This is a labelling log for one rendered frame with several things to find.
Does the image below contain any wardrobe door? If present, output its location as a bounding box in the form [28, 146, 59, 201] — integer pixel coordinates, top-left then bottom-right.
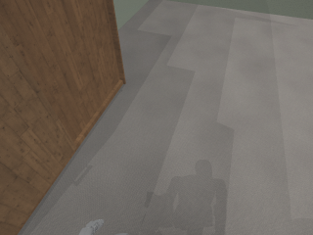
[0, 24, 77, 235]
[0, 0, 120, 142]

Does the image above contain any left robot hand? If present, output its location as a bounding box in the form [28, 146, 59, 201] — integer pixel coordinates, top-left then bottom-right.
[78, 219, 104, 235]

